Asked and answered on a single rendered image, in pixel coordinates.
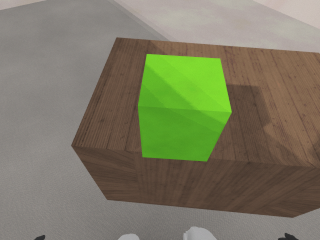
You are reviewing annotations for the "robot right thigh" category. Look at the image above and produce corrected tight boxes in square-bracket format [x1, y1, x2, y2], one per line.
[183, 227, 217, 240]

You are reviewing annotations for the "pedestal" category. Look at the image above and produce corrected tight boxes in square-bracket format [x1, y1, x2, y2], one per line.
[71, 37, 320, 218]

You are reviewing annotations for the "carton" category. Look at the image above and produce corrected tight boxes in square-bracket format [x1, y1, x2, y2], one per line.
[138, 54, 232, 162]

